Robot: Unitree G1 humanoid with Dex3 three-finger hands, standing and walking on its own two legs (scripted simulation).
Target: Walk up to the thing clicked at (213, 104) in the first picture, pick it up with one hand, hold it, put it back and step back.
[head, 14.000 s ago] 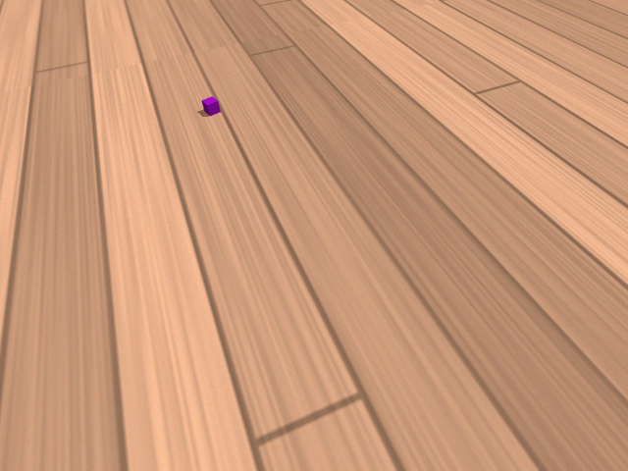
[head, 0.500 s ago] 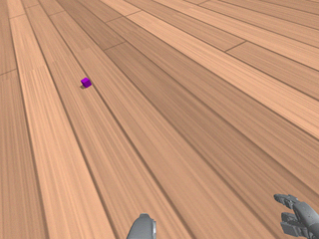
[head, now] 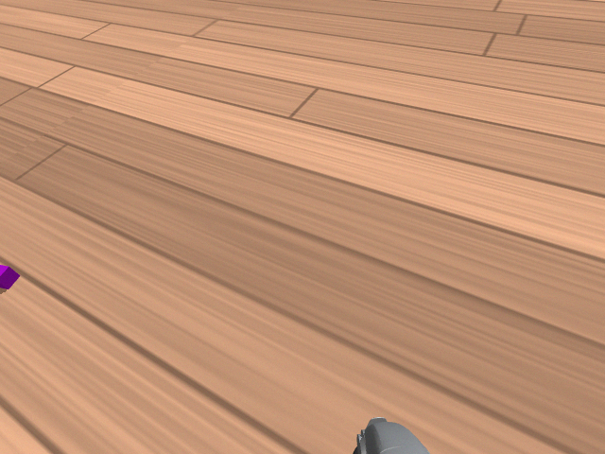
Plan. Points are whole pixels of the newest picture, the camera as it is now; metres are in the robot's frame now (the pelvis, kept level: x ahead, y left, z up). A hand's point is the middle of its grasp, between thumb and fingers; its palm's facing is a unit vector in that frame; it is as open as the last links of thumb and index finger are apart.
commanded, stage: walk up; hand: left
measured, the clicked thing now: (2, 276) +1.16 +1.20 -0.73
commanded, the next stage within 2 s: none
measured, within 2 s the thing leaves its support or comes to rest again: neither
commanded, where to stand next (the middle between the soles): +0.72 +1.27 m, yaw -44 degrees
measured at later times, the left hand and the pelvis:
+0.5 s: hand out of the picture +0.32 +0.56 -0.16, palm faces -0.20 -0.80 -0.57, open 7.4 cm; pelvis +0.24 +0.23 -0.03, yaw -11 degrees
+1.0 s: hand out of the picture +0.59 +0.65 -0.11, palm faces -0.25 -0.76 -0.60, open 7.4 cm; pelvis +0.40 +0.38 -0.01, yaw -20 degrees
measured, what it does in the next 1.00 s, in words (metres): walks ahead, turning right: right foot, then left foot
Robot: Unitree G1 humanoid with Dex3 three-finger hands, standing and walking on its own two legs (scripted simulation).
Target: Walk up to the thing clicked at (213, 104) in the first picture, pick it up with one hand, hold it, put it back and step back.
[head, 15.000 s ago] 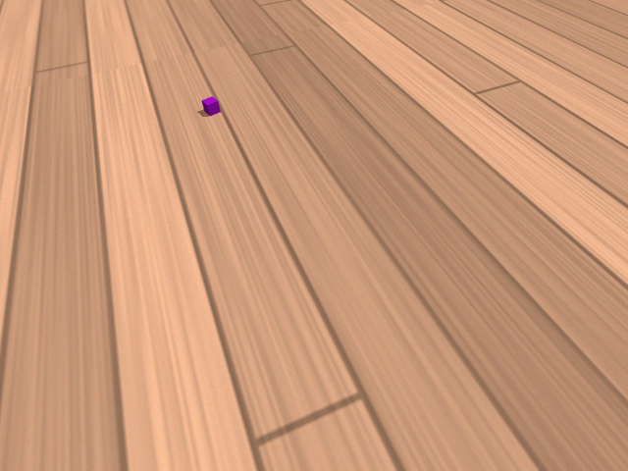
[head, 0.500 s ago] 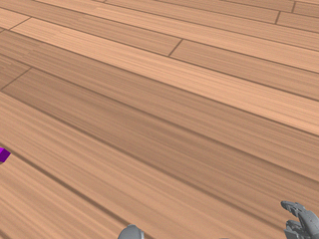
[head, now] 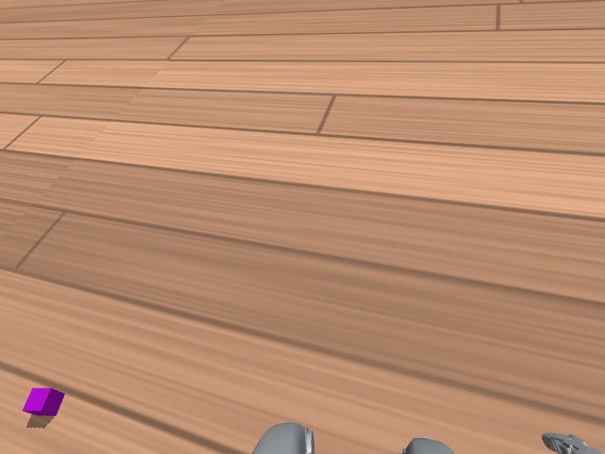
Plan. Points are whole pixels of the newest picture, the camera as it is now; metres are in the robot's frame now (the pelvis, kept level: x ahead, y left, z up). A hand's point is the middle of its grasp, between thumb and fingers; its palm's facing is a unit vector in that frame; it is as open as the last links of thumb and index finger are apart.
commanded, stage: walk up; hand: left
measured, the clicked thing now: (44, 401) +0.44 +1.02 -0.71
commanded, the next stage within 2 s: none
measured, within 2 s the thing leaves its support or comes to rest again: neither
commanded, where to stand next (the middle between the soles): +0.00 +0.94 m, yaw -24 degrees
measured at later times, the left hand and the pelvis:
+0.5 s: hand out of the picture +0.17 +0.52 -0.14, palm faces -0.24 -0.84 -0.49, open 7.4 cm; pelvis +0.04 +0.25 +0.00, yaw -9 degrees
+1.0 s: hand out of the picture +0.17 +0.84 -0.14, palm faces -0.17 -0.75 -0.64, open 7.4 cm; pelvis +0.01 +0.52 -0.04, yaw -14 degrees
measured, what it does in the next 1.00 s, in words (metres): steps to the left: left foot, then right foot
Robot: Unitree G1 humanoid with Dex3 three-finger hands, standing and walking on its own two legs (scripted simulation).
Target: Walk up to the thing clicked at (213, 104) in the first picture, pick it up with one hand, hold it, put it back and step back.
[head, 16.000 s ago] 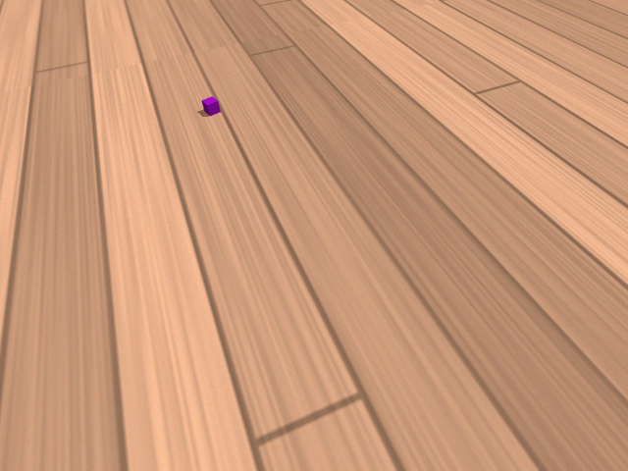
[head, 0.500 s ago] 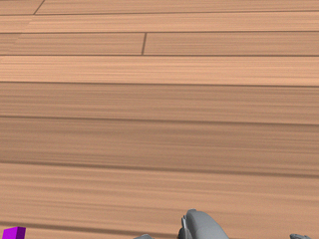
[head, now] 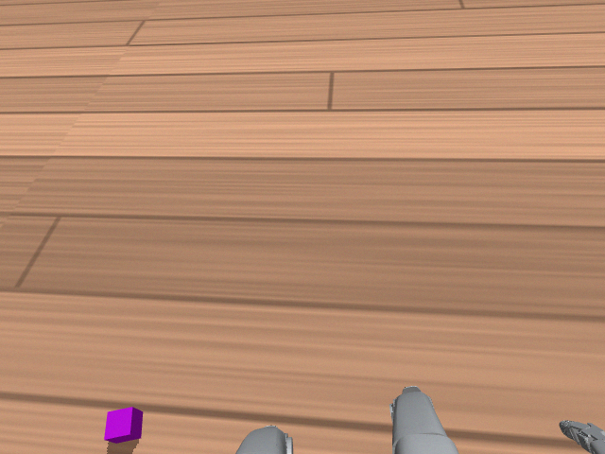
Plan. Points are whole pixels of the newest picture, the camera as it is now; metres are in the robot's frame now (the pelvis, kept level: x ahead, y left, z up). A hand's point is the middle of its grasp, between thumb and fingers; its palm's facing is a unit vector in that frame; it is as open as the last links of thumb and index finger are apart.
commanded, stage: walk up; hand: left
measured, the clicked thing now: (124, 425) +0.29 +0.59 -0.68
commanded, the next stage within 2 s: none
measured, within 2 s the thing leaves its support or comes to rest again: neither
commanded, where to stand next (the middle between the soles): -0.11 +0.41 m, yaw -10 degrees
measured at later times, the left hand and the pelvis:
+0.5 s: hand out of the picture +0.01 +0.48 -0.08, palm faces -0.06 -0.82 -0.57, open 7.4 cm; pelvis -0.09 +0.19 +0.03, yaw -3 degrees
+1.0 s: hand out of the picture -0.12 +0.67 -0.11, palm faces -0.18 -0.87 -0.46, open 7.4 cm; pelvis -0.21 +0.40 +0.03, yaw -9 degrees
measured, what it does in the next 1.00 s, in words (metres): steps to the left: right foot, then left foot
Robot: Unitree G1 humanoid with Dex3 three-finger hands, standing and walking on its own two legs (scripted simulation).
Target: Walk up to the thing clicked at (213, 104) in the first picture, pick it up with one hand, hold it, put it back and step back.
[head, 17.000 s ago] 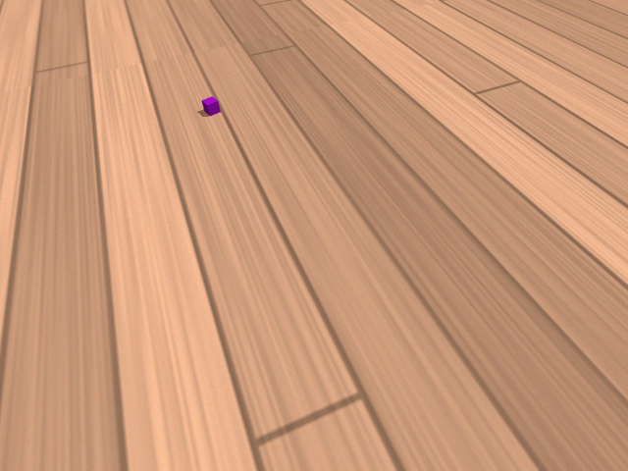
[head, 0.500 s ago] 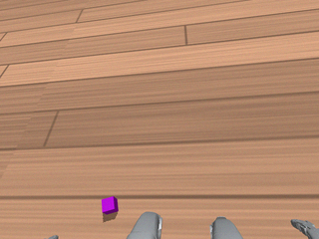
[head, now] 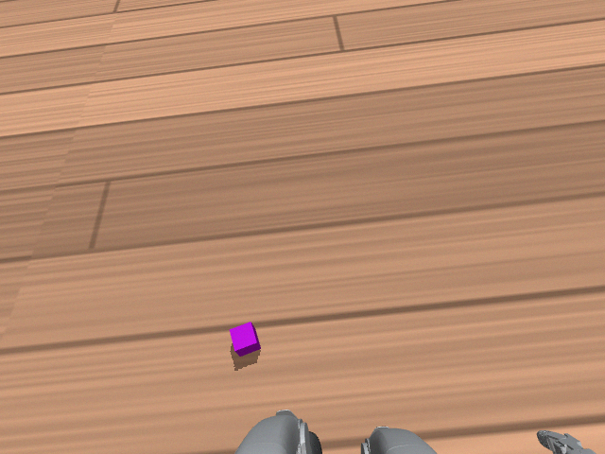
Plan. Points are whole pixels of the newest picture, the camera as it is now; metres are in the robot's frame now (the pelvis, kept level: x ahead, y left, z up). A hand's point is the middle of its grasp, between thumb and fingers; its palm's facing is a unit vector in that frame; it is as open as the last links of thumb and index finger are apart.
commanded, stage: walk up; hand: left
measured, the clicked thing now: (245, 339) +0.47 +0.26 -0.70
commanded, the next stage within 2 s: none
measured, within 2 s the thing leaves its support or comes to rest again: neither
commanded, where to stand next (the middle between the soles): +0.10 +0.02 m, yaw -1 degrees
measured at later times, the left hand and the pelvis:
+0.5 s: hand out of the picture +0.02 +0.33 -0.12, palm faces -0.08 -0.94 -0.34, open 7.4 cm; pelvis -0.04 +0.06 +0.04, yaw -4 degrees
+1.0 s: hand out of the picture +0.05 +0.29 -0.14, palm faces -0.01 -0.93 -0.35, open 7.4 cm; pelvis +0.02 +0.02 +0.02, yaw -1 degrees
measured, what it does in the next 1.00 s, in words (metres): steps on the spot: left foot, then right foot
